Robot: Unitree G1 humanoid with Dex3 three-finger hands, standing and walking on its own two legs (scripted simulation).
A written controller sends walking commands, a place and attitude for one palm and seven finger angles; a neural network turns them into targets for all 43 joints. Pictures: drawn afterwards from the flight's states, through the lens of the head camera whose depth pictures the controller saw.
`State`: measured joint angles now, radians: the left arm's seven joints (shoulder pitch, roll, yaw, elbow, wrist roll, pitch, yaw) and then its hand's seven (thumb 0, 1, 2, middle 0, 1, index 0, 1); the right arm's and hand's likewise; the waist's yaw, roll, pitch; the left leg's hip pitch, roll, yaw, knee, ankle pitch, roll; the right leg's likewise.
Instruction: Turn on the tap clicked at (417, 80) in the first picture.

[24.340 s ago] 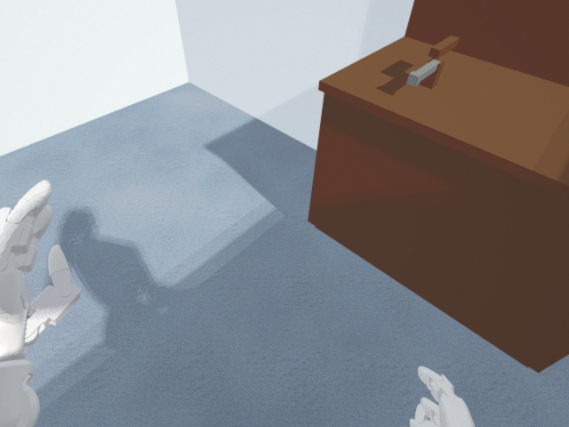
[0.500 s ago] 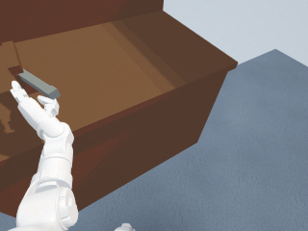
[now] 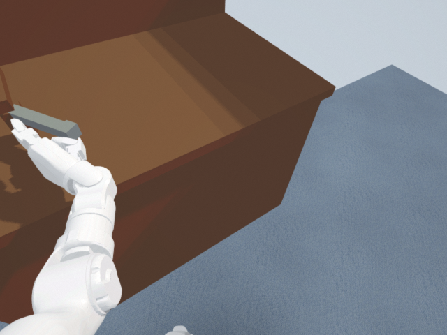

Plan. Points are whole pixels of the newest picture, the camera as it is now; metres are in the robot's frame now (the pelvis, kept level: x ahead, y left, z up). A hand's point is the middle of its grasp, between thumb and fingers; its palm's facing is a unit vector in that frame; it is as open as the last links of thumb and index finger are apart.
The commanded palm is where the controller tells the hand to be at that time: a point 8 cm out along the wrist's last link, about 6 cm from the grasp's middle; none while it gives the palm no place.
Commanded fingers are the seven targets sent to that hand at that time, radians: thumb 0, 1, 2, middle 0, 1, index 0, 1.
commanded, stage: push the lever round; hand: left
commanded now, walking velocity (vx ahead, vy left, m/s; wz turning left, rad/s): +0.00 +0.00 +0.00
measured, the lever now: (69, 131) +0.48 +0.28 +0.10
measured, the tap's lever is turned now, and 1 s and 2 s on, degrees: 35 67 80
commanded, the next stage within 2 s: lift the hand up off the lever in 1.26 s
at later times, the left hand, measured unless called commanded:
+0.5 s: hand (98, 129) +0.49 +0.23 +0.10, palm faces +0.86 -0.50 -0.11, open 7.6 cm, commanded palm +0.43 +0.24 +0.09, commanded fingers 0.00 0.90 0.90 -0.15 -0.15 -0.15 -0.15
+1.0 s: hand (110, 114) +0.53 +0.22 +0.10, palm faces +0.87 -0.45 -0.18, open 8.0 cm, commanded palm +0.47 +0.23 +0.09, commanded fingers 0.00 0.90 0.90 -0.15 -0.15 -0.15 -0.15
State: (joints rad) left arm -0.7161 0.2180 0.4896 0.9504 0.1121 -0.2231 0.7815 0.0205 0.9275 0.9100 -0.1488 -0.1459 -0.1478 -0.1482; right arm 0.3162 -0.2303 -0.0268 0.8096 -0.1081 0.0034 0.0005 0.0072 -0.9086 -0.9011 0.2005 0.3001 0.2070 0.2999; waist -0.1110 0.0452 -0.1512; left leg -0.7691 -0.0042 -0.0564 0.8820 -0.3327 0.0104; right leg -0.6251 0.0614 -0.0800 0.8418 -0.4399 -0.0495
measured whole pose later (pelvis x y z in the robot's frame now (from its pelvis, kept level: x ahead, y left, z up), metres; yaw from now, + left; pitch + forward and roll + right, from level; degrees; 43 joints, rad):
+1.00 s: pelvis +0.02 -0.02 -0.01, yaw +0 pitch +20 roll -2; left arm -1.02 0.30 0.61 1.17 0.23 -0.07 0.97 0.02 0.92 0.91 -0.15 -0.15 -0.09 -0.12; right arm 0.35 -0.23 -0.03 0.83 -0.15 -0.04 0.07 0.00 -0.91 -0.90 0.20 0.30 0.21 0.30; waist -0.17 0.06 -0.19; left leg -0.89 0.01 -0.08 0.90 -0.36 -0.02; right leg -0.75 0.07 -0.10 0.87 -0.48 -0.08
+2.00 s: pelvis +0.04 -0.01 +0.00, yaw +0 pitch +19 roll -2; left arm -1.02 0.30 0.64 1.12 0.22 -0.01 0.94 0.02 0.90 0.90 -0.15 -0.15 -0.15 -0.15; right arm 0.37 -0.23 -0.02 0.83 -0.14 -0.07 0.09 0.00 -0.91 -0.90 0.20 0.30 0.20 0.30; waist -0.17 0.06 -0.18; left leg -0.83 0.01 -0.06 0.86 -0.37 0.00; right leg -0.68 0.08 -0.08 0.80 -0.46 -0.06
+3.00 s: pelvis +0.02 -0.02 +0.01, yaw +1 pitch +15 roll -2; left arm -1.02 0.27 0.57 1.06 0.18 0.09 0.93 0.02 0.90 0.90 -0.15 -0.15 -0.15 -0.15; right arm 0.36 -0.24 -0.03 0.86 -0.12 -0.07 0.06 0.01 -0.91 -0.90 0.20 0.30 0.21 0.30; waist -0.14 0.07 -0.16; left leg -0.72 0.00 -0.07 0.77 -0.31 -0.01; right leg -0.57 0.07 -0.09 0.73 -0.42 -0.07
